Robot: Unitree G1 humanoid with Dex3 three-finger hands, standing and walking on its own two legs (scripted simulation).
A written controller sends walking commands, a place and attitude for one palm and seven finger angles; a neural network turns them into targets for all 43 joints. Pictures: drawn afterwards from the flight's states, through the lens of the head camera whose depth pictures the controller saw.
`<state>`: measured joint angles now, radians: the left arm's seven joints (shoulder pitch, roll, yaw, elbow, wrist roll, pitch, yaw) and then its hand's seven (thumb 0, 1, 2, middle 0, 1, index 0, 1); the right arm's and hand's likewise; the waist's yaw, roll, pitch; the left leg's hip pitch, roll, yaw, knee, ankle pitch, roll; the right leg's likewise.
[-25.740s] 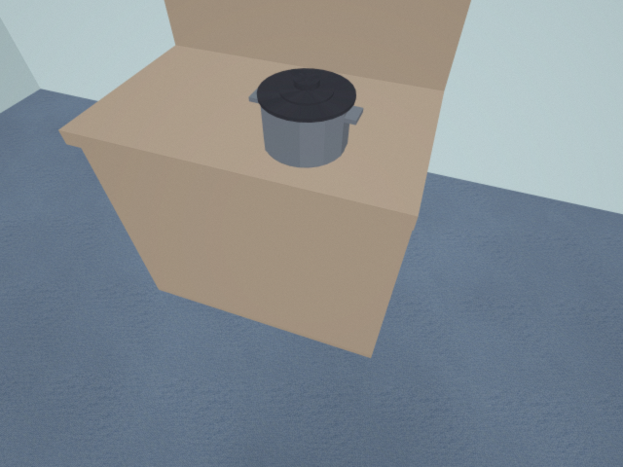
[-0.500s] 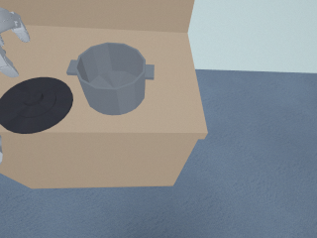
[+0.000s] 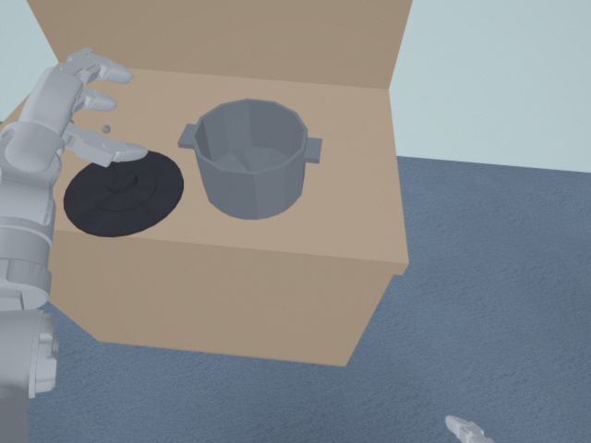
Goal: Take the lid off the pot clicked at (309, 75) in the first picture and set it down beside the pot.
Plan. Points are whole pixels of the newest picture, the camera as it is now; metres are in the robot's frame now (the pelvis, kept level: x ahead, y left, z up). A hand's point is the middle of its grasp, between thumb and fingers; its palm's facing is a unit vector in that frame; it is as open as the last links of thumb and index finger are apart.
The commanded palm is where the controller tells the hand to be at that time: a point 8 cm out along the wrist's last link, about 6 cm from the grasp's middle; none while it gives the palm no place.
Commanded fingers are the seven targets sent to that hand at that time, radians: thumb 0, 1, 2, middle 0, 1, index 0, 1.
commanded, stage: draw the hand back to the body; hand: left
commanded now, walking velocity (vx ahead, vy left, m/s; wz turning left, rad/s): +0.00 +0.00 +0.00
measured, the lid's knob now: (120, 179) +0.51 +0.34 +0.00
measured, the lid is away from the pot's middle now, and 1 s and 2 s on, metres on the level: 0.23 0.23 0.23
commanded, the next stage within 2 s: step back with the hand held close in 1.64 s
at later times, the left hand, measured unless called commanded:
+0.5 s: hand (104, 151) +0.38 +0.24 +0.20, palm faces +0.44 -0.86 -0.25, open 9.3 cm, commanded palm +0.32 +0.27 +0.21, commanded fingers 0.00 0.62 0.78 -0.24 -0.50 -0.24 -0.50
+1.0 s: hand (102, 232) +0.28 +0.21 +0.19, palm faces +0.45 -0.86 -0.26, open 7.5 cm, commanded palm +0.22 +0.24 +0.20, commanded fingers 0.00 0.90 0.90 -0.20 -0.30 -0.20 -0.30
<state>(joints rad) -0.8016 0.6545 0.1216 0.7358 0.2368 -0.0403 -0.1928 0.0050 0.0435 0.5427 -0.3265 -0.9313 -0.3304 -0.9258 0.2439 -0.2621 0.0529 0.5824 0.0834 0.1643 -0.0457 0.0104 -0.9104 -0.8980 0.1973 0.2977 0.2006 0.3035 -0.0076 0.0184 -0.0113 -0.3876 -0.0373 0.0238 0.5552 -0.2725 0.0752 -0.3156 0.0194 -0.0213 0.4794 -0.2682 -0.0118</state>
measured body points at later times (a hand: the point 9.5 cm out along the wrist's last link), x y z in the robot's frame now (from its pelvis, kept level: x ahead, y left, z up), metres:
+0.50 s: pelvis +0.02 -0.05 +0.01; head +0.03 -0.06 +0.46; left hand +0.35 +0.28 +0.21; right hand +0.16 -0.31 -0.10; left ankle +0.00 +0.06 -0.73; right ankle -0.02 -0.13 -0.73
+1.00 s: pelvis +0.00 -0.06 +0.01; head -0.01 -0.09 +0.46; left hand +0.25 +0.25 +0.20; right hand +0.19 -0.29 -0.08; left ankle +0.00 +0.06 -0.73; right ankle -0.02 -0.13 -0.73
